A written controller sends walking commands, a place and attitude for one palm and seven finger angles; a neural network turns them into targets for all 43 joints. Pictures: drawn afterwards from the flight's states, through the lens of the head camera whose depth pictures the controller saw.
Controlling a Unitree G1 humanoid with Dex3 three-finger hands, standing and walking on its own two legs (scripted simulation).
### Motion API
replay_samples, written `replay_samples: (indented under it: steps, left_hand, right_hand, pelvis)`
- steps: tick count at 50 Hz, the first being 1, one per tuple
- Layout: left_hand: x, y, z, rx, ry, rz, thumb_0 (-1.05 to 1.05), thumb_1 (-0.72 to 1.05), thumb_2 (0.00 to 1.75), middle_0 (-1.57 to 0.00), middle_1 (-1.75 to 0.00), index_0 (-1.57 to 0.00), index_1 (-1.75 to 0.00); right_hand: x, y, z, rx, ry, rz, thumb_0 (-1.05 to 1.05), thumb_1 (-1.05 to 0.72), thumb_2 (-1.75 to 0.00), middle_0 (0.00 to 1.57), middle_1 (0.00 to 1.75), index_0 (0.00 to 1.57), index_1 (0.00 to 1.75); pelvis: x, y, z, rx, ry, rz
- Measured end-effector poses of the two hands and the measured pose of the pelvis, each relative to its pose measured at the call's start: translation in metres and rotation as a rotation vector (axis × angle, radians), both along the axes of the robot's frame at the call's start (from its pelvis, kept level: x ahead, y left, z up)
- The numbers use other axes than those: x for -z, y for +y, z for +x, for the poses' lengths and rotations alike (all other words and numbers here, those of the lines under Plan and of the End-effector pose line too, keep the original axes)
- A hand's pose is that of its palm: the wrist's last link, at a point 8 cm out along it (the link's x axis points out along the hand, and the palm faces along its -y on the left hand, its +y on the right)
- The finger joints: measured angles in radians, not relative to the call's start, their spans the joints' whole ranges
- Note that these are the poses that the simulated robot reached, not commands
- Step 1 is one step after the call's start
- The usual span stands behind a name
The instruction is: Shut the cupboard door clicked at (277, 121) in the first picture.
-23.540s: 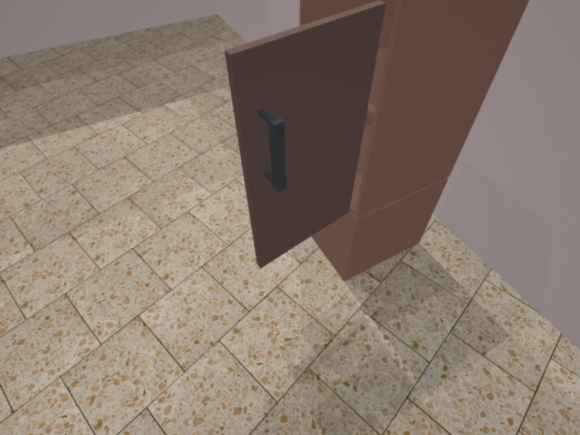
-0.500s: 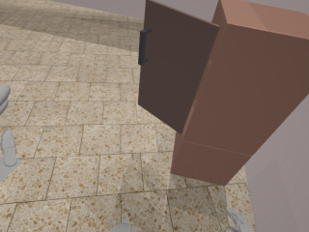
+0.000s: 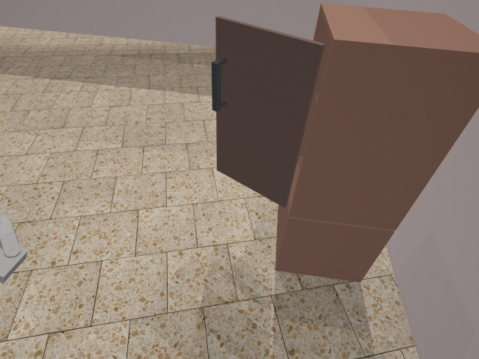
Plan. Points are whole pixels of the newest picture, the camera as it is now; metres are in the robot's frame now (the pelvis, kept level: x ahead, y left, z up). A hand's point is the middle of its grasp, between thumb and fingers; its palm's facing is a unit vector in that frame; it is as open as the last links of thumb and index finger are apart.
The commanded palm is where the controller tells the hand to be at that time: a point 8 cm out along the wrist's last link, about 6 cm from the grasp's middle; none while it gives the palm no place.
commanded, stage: stop stepping back and stand still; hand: left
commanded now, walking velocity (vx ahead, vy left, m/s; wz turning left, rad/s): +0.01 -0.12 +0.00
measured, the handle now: (220, 85) +0.90 +0.11 +0.06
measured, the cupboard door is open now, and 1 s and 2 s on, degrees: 60 60 60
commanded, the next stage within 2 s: let the arm hang, fingers relaxed in 0.34 s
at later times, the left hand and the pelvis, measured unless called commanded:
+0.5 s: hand (51, 273) +0.20 +0.27 +0.11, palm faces +0.31 -0.80 -0.51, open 7.4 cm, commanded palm none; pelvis +0.00 +0.01 +0.00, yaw +1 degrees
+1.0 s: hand out of the picture -0.09 +0.19 -0.17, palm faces +0.08 -0.97 -0.21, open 7.2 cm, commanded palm none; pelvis -0.01 +0.01 +0.01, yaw +3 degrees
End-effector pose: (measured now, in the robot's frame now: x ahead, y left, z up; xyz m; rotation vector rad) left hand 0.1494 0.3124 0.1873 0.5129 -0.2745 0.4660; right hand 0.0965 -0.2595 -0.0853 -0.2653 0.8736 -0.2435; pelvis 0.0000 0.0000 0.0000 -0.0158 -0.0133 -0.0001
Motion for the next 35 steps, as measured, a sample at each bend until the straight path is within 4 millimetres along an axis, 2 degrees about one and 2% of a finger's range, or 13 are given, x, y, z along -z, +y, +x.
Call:
replay_samples:
  steps: [3, 6, 11, 15, 18, 22, 23, 25, 27, 29, 32, 35]
  left_hand:
    - [0.011, 0.007, 0.007, -0.014, -0.023, -0.047, 0.01, 0.89, 0.9, -0.22, -0.31, -0.21, -0.3]
    - [0.013, 0.009, 0.015, 0.013, -0.007, -0.048, 0.01, 0.89, 0.9, -0.21, -0.3, -0.21, -0.3]
    - [-0.003, 0.003, 0.027, 0.08, 0.005, 0.033, 0.02, 0.89, 0.9, -0.21, -0.3, -0.21, -0.3]
    - [-0.013, -0.005, 0.027, 0.113, 0.034, 0.082, 0.01, 0.89, 0.9, -0.21, -0.3, -0.21, -0.3]
    - [-0.012, -0.009, 0.022, 0.109, 0.08, 0.081, 0.01, 0.89, 0.9, -0.22, -0.3, -0.21, -0.3]
    - [-0.004, -0.011, 0.01, 0.071, 0.12, 0.046, 0.01, 0.89, 0.9, -0.22, -0.31, -0.22, -0.3]
    - [0.005, -0.011, 0.01, 0.068, 0.144, 0.042, 0.01, 0.89, 0.9, -0.22, -0.3, -0.21, -0.3]
    - [0.047, -0.007, 0.014, 0.054, 0.295, -0.022, 0.01, 0.89, 0.9, -0.21, -0.3, -0.21, -0.3]
    - [0.108, -0.006, 0.014, 0.026, 0.511, -0.138, 0.0, 0.9, 0.9, -0.21, -0.3, -0.21, -0.3]
    - [0.173, -0.014, 0.002, 0.002, 0.741, -0.258, 0.0, 0.9, 0.9, -0.2, -0.3, -0.2, -0.3]
    - [0.258, -0.042, -0.036, -0.008, 1.054, -0.423, 0.01, 0.9, 0.9, -0.2, -0.3, -0.2, -0.3]
    - [0.315, -0.079, -0.087, 0.004, 1.307, -0.569, 0.01, 0.91, 0.9, -0.2, -0.3, -0.2, -0.29]
  right_hand:
    - [0.003, -0.001, 0.006, 0.002, 0.0, -0.038, 0.02, -0.91, -0.9, 0.2, 0.3, 0.2, 0.3]
    - [-0.002, 0.011, 0.019, 0.005, -0.031, -0.031, 0.02, -0.91, -0.9, 0.2, 0.3, 0.2, 0.3]
    - [-0.013, 0.041, 0.047, -0.052, -0.115, 0.04, 0.02, -0.91, -0.9, 0.2, 0.3, 0.2, 0.3]
    - [-0.018, 0.057, 0.064, -0.086, -0.163, 0.104, 0.02, -0.91, -0.9, 0.2, 0.3, 0.2, 0.3]
    - [-0.018, 0.06, 0.07, -0.097, -0.178, 0.129, 0.01, -0.91, -0.9, 0.2, 0.3, 0.2, 0.3]
    - [-0.015, 0.053, 0.07, -0.099, -0.169, 0.127, 0.01, -0.91, -0.9, 0.2, 0.3, 0.2, 0.3]
    - [-0.012, 0.049, 0.07, -0.116, -0.169, 0.132, 0.01, -0.91, -0.9, 0.2, 0.3, 0.2, 0.3]
    - [0.001, 0.039, 0.068, -0.16, -0.136, 0.131, 0.01, -0.91, -0.9, 0.2, 0.3, 0.2, 0.3]
    - [0.015, 0.027, 0.063, -0.167, -0.081, 0.118, 0.01, -0.91, -0.9, 0.2, 0.3, 0.2, 0.3]
    - [0.025, 0.016, 0.052, -0.148, -0.025, 0.1, 0.01, -0.91, -0.9, 0.2, 0.3, 0.2, 0.3]
    - [0.033, 0.006, 0.025, -0.106, 0.069, 0.073, 0.01, -0.91, -0.9, 0.2, 0.3, 0.2, 0.3]
    - [0.037, 0.003, -0.013, -0.066, 0.195, 0.054, 0.01, -0.91, -0.9, 0.2, 0.3, 0.2, 0.3]
  pelvis:
    - [0.007, 0.011, 0.007, -0.027, -0.013, -0.003]
    - [0.005, 0.016, 0.01, -0.009, -0.014, 0.016]
    - [-0.001, 0.014, 0.008, -0.004, 0.018, 0.009]
    - [-0.005, 0.01, 0.007, 0.004, 0.039, 0.001]
    - [-0.005, 0.007, 0.006, 0.007, 0.044, 0.0]
    - [-0.004, 0.004, 0.004, 0.0, 0.037, 0.001]
    - [-0.003, 0.004, 0.003, -0.008, 0.038, 0.0]
    - [0.001, 0.006, -0.002, -0.02, 0.035, -0.003]
    - [0.005, 0.008, -0.007, -0.031, 0.029, -0.002]
    - [0.009, 0.009, -0.011, -0.041, 0.02, 0.003]
    - [0.012, 0.008, -0.014, -0.05, 0.0, 0.011]
    - [0.011, 0.006, -0.016, -0.054, -0.016, 0.012]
